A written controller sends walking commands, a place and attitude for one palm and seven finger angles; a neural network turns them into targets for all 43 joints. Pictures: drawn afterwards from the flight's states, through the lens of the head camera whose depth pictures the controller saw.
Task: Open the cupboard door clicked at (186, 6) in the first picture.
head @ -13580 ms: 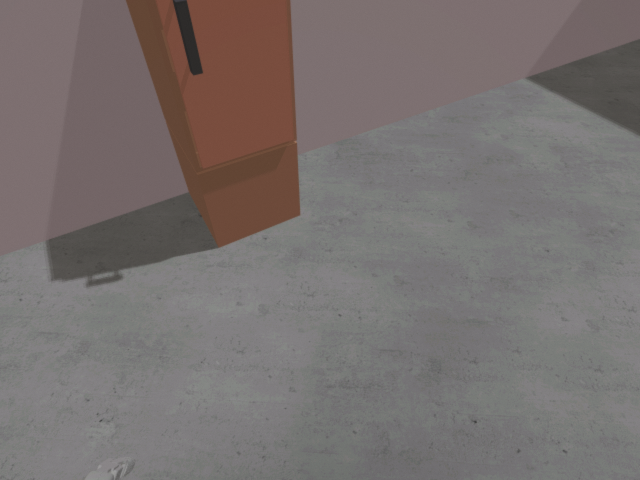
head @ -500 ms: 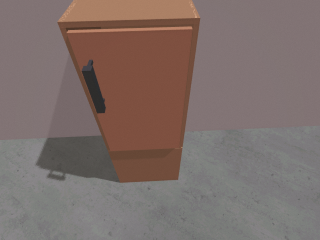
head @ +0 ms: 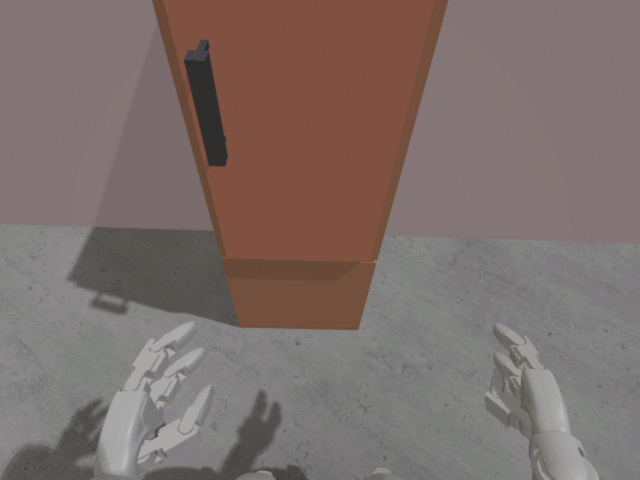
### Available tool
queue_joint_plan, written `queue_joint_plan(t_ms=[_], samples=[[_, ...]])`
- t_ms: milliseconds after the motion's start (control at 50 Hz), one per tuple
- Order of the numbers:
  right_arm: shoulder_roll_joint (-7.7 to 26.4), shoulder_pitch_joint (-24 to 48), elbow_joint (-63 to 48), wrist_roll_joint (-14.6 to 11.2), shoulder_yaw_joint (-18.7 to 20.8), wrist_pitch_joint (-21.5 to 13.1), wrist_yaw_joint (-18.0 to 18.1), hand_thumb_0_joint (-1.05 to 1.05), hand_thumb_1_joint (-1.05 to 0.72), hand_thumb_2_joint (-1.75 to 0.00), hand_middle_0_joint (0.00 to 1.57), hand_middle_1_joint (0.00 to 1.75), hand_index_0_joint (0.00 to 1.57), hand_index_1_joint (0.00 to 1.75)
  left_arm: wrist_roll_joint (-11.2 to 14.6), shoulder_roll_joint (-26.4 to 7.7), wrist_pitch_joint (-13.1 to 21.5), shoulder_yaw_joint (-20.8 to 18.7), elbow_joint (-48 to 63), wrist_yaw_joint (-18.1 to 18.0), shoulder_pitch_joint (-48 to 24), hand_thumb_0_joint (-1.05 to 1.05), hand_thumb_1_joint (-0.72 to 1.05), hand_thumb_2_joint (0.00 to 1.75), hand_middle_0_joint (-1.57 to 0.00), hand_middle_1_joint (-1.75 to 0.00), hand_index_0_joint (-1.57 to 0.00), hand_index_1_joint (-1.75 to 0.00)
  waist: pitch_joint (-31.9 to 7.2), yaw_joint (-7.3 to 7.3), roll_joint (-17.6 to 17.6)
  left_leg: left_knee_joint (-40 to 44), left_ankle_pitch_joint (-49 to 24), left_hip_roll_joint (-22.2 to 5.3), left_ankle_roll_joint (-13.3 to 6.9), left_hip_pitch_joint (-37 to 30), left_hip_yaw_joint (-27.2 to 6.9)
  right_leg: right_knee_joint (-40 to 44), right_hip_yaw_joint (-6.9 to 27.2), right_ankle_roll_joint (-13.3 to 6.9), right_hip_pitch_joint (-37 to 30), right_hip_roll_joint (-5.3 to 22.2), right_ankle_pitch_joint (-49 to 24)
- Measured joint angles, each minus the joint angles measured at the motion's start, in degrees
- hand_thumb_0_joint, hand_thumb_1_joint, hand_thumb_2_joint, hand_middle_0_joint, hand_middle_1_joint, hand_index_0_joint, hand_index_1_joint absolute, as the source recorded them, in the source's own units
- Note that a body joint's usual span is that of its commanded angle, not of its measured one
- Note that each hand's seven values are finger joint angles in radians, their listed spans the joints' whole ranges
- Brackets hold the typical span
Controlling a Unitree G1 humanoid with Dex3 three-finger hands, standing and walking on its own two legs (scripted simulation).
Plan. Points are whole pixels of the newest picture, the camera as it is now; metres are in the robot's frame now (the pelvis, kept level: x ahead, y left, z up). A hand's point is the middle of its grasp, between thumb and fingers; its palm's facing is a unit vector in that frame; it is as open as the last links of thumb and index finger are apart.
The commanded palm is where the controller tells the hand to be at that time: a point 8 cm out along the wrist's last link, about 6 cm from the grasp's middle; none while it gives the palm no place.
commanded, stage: raise the hand with hooked fingers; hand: left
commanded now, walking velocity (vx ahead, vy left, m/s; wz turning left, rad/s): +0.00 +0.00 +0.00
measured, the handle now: (211, 106) +0.58 +0.23 +0.14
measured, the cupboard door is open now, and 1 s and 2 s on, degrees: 0 0 0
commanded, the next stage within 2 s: move the hooked fingers beside the handle in 1.66 s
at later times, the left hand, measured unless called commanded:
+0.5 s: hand (116, 338) +0.23 +0.24 +0.09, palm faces +0.22 -0.97 -0.08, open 11.7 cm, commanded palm +0.20 +0.28 +0.09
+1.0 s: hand (78, 267) +0.28 +0.29 +0.13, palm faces +0.13 -0.99 -0.05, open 13.9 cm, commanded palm +0.25 +0.34 +0.14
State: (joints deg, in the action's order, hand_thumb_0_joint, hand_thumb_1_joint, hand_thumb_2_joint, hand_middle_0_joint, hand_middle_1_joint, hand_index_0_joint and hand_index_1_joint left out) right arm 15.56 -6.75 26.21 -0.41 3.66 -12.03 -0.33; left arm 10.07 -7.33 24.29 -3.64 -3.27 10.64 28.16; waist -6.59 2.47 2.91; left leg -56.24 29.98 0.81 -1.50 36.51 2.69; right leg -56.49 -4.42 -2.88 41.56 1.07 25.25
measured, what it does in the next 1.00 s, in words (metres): stands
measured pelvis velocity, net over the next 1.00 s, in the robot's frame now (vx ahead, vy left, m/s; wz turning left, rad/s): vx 0.01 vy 0.03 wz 0.02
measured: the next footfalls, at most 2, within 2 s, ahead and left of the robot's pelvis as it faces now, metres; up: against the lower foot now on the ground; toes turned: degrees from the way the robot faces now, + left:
none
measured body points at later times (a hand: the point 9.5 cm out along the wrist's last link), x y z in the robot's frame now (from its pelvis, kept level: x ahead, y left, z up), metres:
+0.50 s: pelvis +0.00 +0.01 +0.02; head +0.04 +0.01 +0.46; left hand +0.21 +0.29 +0.10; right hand +0.13 -0.23 -0.07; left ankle -0.02 +0.11 -0.68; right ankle +0.03 -0.09 -0.68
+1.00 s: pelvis +0.01 +0.03 +0.04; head +0.04 +0.02 +0.49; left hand +0.27 +0.34 +0.14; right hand +0.20 -0.19 -0.04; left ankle -0.02 +0.11 -0.68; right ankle +0.03 -0.09 -0.68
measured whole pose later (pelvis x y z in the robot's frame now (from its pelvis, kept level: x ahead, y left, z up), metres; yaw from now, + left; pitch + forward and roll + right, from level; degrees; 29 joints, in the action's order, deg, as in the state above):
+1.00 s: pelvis +0.01 +0.03 +0.04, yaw +1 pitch +5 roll -2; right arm 14.3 -13.2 34.2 -2.9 -4.3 -13.6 5.1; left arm 17.4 -20.2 7.0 -20.2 -13.1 19.8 0.6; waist -3.2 2.7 -2.5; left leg -40.9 23.9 1.3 -2.9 21.9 0.7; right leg -37.5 -6.0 -0.8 24.3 0.7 17.9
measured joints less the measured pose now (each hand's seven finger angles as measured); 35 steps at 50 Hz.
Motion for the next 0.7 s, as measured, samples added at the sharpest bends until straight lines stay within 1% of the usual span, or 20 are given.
queue_joint_plan(t_ms=[40, 60, 100, 120, 160, 200, 240, 280, 300, 340, 360, 380, 420, 460, 480, 520, 560, 600, 640, 700], samples=[[-0.4, 0.0, -1.4, 0.2, -0.5, 0.6, 0.5, 0.01, -0.91, -0.90, 0.20, 0.30, 0.20, 0.30, -0.2, -0.9, -1.3, -1.0, 1.2, -2.7, 1.9, 0.01, 0.55, 0.75, -0.24, -0.53, -0.23, -0.53, 0.3, 0.96, -0.6, -2.2, 0.6, -0.1, 0.0, 2.1, -1.0, -1.2, -1.0, 0.0, 1.3, 0.1, 0.4], [-0.7, -0.2, -1.6, 0.4, -0.9, 0.7, 0.7, 0.01, -0.91, -0.90, 0.20, 0.30, 0.20, 0.30, 0.0, -1.4, -1.0, -1.8, 2.3, -3.9, 2.3, 0.01, 0.52, 0.74, -0.24, -0.55, -0.23, -0.54, 0.4, 1.37, -0.9, -3.2, 0.8, -0.1, 0.1, 3.1, -1.5, -1.8, -1.6, -0.1, 2.0, 0.2, 0.6], [-1.6, -0.5, -0.9, 0.5, -2.2, 0.5, 1.2, 0.01, -0.90, -0.90, 0.20, 0.30, 0.20, 0.30, 0.8, -2.0, 1.2, -3.5, 4.9, -5.5, 1.9, 0.01, 0.47, 0.72, -0.24, -0.58, -0.23, -0.57, 0.6, 1.99, -1.5, -5.0, 1.2, -0.2, 0.2, 5.0, -2.6, -2.6, -2.7, -0.2, 3.0, 0.2, 0.7], [-2.0, -0.8, -0.3, 0.5, -2.9, 0.3, 1.5, 0.01, -0.90, -0.90, 0.20, 0.30, 0.20, 0.30, 1.4, -2.2, 2.6, -4.0, 6.2, -5.5, 1.1, 0.02, 0.45, 0.71, -0.24, -0.59, -0.23, -0.59, 0.8, 2.15, -2.0, -5.9, 1.3, -0.3, 0.3, 5.8, -3.1, -2.9, -3.2, -0.3, 3.4, 0.1, 0.8], [-2.8, -1.3, 1.4, 0.4, -4.7, 0.0, 1.8, 0.01, -0.90, -0.90, 0.20, 0.30, 0.20, 0.30, 2.4, -2.7, 4.8, -4.3, 8.5, -4.1, -2.0, 0.02, 0.40, 0.69, -0.24, -0.62, -0.23, -0.62, 1.2, 2.09, -3.1, -7.2, 1.5, -0.4, 0.3, 7.0, -4.1, -3.2, -4.2, -0.3, 3.8, 0.1, 0.7], [-3.6, -2.0, 3.3, 0.1, -6.5, 0.0, 2.3, 0.01, -0.90, -0.90, 0.20, 0.30, 0.20, 0.30, 2.9, -3.5, 4.9, -3.7, 9.3, -1.2, -6.4, 0.01, 0.36, 0.67, -0.24, -0.65, -0.23, -0.65, 1.5, 1.63, -4.1, -7.7, 1.4, -0.4, 0.3, 7.5, -4.6, -3.0, -4.7, -0.3, 3.9, 0.1, 0.4], [-4.5, -3.2, 4.8, -0.6, -7.9, 0.5, 2.7, 0.01, -0.90, -0.90, 0.20, 0.30, 0.21, 0.30, 3.1, -4.9, 1.9, -3.1, 8.2, 2.2, -10.7, 0.01, 0.31, 0.65, -0.24, -0.68, -0.23, -0.68, 1.5, 0.74, -4.8, -7.1, 1.0, -0.5, 0.2, 7.2, -4.5, -2.2, -4.6, -0.3, 3.5, -0.1, -0.2], [-5.1, -4.9, 5.4, -1.5, -8.7, 1.6, 3.2, 0.01, -0.90, -0.90, 0.20, 0.30, 0.21, 0.30, 3.6, -6.4, -3.8, -3.0, 6.0, 4.7, -13.3, 0.01, 0.26, 0.63, -0.24, -0.71, -0.24, -0.71, 1.5, -0.52, -5.2, -5.2, 0.3, -0.6, 0.0, 5.8, -3.8, -0.6, -3.9, 0.0, 2.5, -0.3, -1.0], [-5.3, -5.9, 5.4, -1.8, -8.9, 2.1, 3.4, 0.01, -0.90, -0.90, 0.20, 0.30, 0.21, 0.30, 4.0, -6.9, -7.1, -3.3, 5.1, 5.3, -13.8, 0.01, 0.24, 0.62, -0.25, -0.73, -0.24, -0.72, 1.5, -1.20, -5.3, -3.9, -0.2, -0.6, -0.1, 4.8, -3.3, 0.4, -3.4, 0.1, 1.8, -0.3, -1.5], [-5.2, -7.8, 5.4, -2.1, -8.6, 2.7, 3.9, 0.01, -0.90, -0.90, 0.21, 0.30, 0.21, 0.30, 5.1, -7.3, -12.5, -4.4, 3.9, 4.5, -13.4, 0.01, 0.19, 0.60, -0.25, -0.76, -0.25, -0.75, 1.3, -2.40, -5.2, -1.0, -1.2, -0.6, -0.2, 2.5, -2.2, 2.7, -2.3, 0.4, 0.1, -0.5, -2.5], [-5.0, -8.7, 5.4, -2.2, -8.3, 2.8, 4.1, 0.01, -0.90, -0.90, 0.21, 0.30, 0.21, 0.30, 5.8, -7.1, -14.2, -5.3, 3.8, 3.4, -12.6, 0.01, 0.17, 0.59, -0.26, -0.77, -0.25, -0.77, 1.3, -2.83, -5.1, 0.5, -1.6, -0.6, -0.3, 1.2, -1.7, 3.9, -1.8, 0.5, -0.8, -0.6, -2.9], [-4.8, -9.6, 5.5, -2.2, -7.8, 2.7, 4.2, 0.01, -0.90, -0.90, 0.21, 0.30, 0.21, 0.30, 6.3, -6.8, -15.0, -6.4, 4.0, 1.9, -11.6, 0.01, 0.15, 0.58, -0.26, -0.79, -0.25, -0.78, 1.3, -3.12, -4.9, 1.8, -2.0, -0.7, -0.3, 0.0, -1.3, 4.9, -1.3, 0.6, -1.7, -0.7, -3.4], [-4.0, -11.1, 5.6, -2.0, -6.7, 2.2, 4.3, 0.01, -0.90, -0.90, 0.21, 0.30, 0.21, 0.30, 6.7, -6.3, -14.2, -8.5, 5.1, -1.3, -9.6, 0.01, 0.10, 0.56, -0.27, -0.82, -0.26, -0.81, 1.2, -3.28, -4.5, 3.9, -2.6, -0.7, -0.4, -1.8, -0.8, 6.7, -0.8, 0.8, -3.3, -0.9, -4.0], [-2.9, -12.2, 6.0, -1.7, -5.7, 1.5, 4.2, 0.01, -0.90, -0.90, 0.20, 0.30, 0.21, 0.30, 6.2, -6.3, -11.3, -10.4, 5.8, -3.6, -8.5, 0.01, 0.06, 0.54, -0.27, -0.85, -0.26, -0.84, 1.2, -3.01, -4.0, 5.0, -2.9, -0.7, -0.5, -2.9, -0.8, 7.7, -0.7, 0.8, -4.3, -0.9, -4.2], [-2.3, -12.5, 6.3, -1.5, -5.3, 1.1, 4.1, 0.01, -0.90, -0.90, 0.20, 0.30, 0.21, 0.30, 5.8, -6.5, -9.5, -11.1, 5.8, -4.1, -8.5, 0.01, 0.03, 0.53, -0.27, -0.86, -0.26, -0.86, 1.3, -2.83, -3.9, 5.1, -3.0, -0.6, -0.5, -3.0, -0.9, 7.9, -0.9, 0.9, -4.6, -0.8, -4.2], [-0.8, -12.5, 7.1, -1.5, -4.8, 0.2, 3.9, 0.01, -0.90, -0.90, 0.20, 0.30, 0.21, 0.30, 5.3, -7.2, -6.3, -12.1, 4.8, -3.8, -9.5, 0.00, -0.01, 0.51, -0.27, -0.89, -0.26, -0.89, 1.5, -2.50, -3.9, 5.0, -3.0, -0.4, -0.6, -3.0, -1.5, 8.1, -1.4, 0.9, -5.0, -0.7, -4.2], [0.6, -11.7, 7.9, -1.7, -4.5, -0.5, 4.0, 0.01, -0.90, -0.90, 0.20, 0.30, 0.20, 0.30, 5.5, -7.6, -4.9, -12.1, 3.3, -1.9, -11.3, 0.00, -0.06, 0.49, -0.27, -0.92, -0.26, -0.92, 2.1, -2.23, -4.3, 4.7, -2.9, -0.3, -0.7, -3.0, -2.1, 8.3, -2.0, 1.0, -5.5, -0.5, -4.1], [1.4, -10.6, 8.5, -2.1, -4.4, -1.1, 4.4, 0.01, -0.90, -0.90, 0.20, 0.30, 0.20, 0.30, 6.0, -8.0, -5.3, -11.4, 1.3, 1.0, -13.4, 0.00, -0.11, 0.47, -0.27, -0.95, -0.26, -0.95, 2.5, -2.02, -4.6, 4.9, -2.9, -0.2, -0.8, -3.5, -2.3, 8.9, -2.2, 1.2, -6.2, -0.5, -4.3], [1.5, -9.5, 8.7, -2.4, -4.4, -1.5, 5.1, 0.01, -0.90, -0.90, 0.20, 0.30, 0.20, 0.30, 6.3, -8.7, -7.0, -10.8, -0.7, 3.6, -15.1, 0.00, -0.16, 0.45, -0.28, -0.98, -0.27, -0.98, 2.5, -1.97, -4.6, 5.8, -3.2, -0.2, -0.9, -4.5, -2.2, 9.8, -2.1, 1.3, -7.1, -0.5, -4.6], [0.8, -8.2, 8.1, -2.6, -4.7, -2.2, 5.6, 0.01, -0.90, -0.90, 0.20, 0.30, 0.20, 0.30, 6.6, -9.8, -9.8, -11.1, -2.3, 5.3, -16.6, 0.00, -0.23, 0.42, -0.28, -1.03, -0.28, -1.02, 2.3, -2.11, -4.5, 8.0, -3.7, -0.2, -1.0, -6.8, -2.0, 11.8, -1.8, 1.5, -9.4, -0.6, -5.1]])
